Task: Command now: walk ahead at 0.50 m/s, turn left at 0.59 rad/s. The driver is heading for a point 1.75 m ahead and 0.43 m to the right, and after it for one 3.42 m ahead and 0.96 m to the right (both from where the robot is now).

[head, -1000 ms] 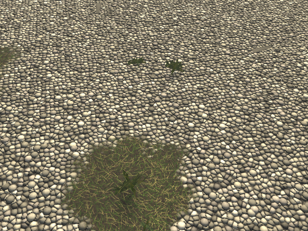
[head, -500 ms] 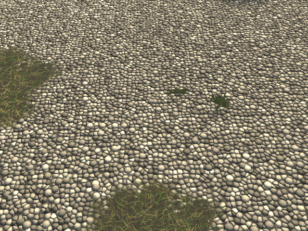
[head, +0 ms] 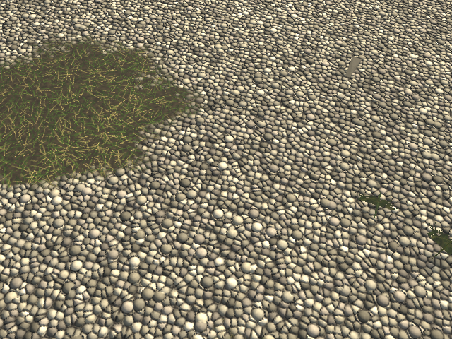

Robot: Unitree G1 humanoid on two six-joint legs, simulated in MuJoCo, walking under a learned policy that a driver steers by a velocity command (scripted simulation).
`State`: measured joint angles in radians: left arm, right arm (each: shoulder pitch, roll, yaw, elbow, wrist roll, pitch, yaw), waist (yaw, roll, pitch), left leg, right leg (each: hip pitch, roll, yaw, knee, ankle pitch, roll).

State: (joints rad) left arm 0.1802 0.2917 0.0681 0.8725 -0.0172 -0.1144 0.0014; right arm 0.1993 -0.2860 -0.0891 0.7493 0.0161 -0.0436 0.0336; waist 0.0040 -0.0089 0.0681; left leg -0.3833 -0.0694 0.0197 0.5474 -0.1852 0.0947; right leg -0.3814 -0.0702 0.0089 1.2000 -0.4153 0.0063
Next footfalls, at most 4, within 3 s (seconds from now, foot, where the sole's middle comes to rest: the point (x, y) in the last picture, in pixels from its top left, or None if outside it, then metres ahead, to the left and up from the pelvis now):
0.36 right None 0.41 -0.11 -0.77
0.82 left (182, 283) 0.60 0.15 -0.77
1.32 right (279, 215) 0.84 -0.16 -0.77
1.80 left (252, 139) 1.18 -0.08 -0.77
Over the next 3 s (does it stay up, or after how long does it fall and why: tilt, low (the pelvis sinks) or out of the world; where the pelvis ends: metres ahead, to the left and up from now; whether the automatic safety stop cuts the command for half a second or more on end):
stays up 1.56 -0.42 0.01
